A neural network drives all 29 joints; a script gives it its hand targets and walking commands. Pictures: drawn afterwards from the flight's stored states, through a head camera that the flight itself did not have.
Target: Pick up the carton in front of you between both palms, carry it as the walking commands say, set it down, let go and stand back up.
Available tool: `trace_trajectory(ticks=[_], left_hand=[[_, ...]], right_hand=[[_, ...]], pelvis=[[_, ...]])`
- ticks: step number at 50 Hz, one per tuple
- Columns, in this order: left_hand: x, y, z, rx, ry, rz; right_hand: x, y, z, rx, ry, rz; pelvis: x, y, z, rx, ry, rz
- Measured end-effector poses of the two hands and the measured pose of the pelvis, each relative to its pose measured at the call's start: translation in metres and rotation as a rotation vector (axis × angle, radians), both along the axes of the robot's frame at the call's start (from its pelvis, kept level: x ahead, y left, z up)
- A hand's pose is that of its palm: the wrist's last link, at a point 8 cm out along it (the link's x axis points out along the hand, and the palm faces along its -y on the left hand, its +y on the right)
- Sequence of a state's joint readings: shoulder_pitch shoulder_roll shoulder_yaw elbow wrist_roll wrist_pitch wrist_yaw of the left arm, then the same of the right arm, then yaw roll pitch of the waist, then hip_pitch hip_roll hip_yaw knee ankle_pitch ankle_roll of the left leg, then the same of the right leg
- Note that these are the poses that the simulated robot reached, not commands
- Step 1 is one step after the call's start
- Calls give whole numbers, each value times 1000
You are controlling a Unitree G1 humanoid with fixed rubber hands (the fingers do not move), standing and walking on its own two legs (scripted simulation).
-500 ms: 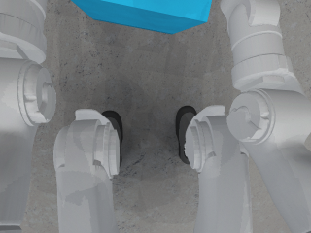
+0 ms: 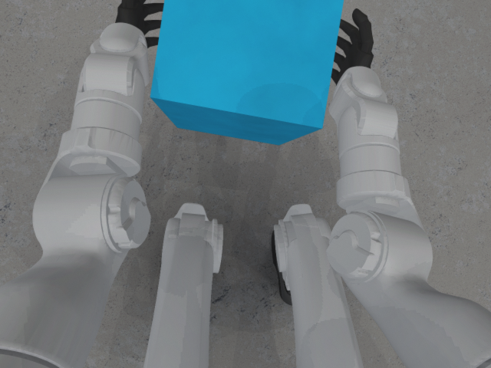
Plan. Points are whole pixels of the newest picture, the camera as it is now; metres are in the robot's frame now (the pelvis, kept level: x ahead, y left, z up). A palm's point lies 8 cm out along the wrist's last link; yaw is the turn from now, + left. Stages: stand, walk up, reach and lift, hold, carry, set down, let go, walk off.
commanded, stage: reach and lift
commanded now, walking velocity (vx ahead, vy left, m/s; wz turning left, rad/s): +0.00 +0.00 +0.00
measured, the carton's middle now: (242, 66) +0.55 +0.03 -0.15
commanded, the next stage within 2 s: none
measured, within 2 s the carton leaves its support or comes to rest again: neither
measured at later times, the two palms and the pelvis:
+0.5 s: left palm (95, 10) +0.50 +0.17 +0.06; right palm (425, 47) +0.49 -0.13 +0.06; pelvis +0.02 +0.00 +0.11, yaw +1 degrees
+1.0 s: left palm out of the picture +0.44 +0.16 +0.21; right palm out of the picture +0.44 -0.14 +0.22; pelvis +0.07 +0.00 +0.24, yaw +2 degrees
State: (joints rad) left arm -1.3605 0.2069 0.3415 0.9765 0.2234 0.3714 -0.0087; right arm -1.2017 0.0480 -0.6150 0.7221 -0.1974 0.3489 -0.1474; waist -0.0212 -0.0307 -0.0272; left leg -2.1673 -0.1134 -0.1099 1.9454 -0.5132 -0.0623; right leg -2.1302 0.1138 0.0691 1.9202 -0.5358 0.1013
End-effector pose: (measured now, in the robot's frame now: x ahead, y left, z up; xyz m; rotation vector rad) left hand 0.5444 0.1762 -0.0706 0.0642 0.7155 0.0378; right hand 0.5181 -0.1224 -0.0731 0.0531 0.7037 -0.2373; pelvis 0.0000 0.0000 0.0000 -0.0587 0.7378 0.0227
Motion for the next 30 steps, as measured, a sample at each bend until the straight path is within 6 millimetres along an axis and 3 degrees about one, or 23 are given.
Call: trace_trajectory(ticks=[12, 19, 30], left_hand=[[-20, -6, 50, -9, -21, 22], [-31, -5, 88, -25, -21, 45], [-59, -9, 163, -35, -9, 73]], right_hand=[[-12, -6, 55, -3, -23, 7], [-17, -6, 96, -6, -24, 23], [-39, -10, 172, -6, -14, 40]], pelvis=[[-5, -2, 45, 15, 23, -5], [9, -2, 75, 20, 8, -2], [34, 1, 137, 25, -70, 8]])
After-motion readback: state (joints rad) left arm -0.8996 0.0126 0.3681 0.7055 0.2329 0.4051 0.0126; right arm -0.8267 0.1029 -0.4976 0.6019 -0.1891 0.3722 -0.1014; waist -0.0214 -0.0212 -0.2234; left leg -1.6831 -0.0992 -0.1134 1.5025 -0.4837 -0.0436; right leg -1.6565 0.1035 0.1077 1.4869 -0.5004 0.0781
